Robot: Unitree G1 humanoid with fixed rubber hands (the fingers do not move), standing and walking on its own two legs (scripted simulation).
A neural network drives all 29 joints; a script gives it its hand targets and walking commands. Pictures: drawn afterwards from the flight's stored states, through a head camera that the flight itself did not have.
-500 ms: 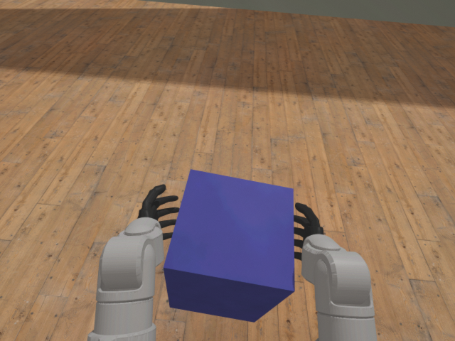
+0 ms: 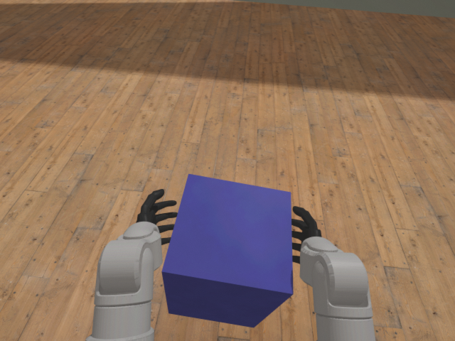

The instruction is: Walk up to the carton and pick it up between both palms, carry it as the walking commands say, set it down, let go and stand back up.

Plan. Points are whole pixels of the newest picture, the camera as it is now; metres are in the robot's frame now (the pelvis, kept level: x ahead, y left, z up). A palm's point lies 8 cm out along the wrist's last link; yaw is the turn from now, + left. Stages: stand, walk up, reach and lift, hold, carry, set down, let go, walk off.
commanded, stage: carry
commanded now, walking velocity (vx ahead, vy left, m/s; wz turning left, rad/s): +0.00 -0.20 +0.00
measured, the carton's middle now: (224, 258) +0.29 +0.01 +0.00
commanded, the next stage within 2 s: none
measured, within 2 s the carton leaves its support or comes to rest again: neither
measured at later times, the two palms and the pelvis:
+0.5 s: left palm (233, 266) +0.24 +0.00 +0.08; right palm (409, 279) +0.22 -0.27 +0.07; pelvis -0.05 -0.14 +0.00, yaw +0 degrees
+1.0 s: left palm (343, 303) +0.19 -0.15 +0.08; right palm out of the picture +0.17 -0.41 +0.07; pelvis -0.10 -0.28 +0.00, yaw +0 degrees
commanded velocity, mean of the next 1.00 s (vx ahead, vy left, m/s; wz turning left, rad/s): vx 0.00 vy -0.20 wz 0.00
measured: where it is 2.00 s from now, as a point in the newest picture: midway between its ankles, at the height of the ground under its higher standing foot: outside the picture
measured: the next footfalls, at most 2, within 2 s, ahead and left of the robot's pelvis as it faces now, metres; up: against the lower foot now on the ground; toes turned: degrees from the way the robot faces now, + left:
right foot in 0.08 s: +0.06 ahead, -0.15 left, +0.00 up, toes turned -7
left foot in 0.40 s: -0.02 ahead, +0.00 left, +0.00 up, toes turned +9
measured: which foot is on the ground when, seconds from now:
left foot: down 0.00-0.10, up 0.12-0.38, down 0.40-0.64, up 0.66-0.86, down 0.88-1.00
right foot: up 0.00-0.06, down 0.08-0.42, up 0.44-0.60, down 0.62-0.90, up 0.92-1.00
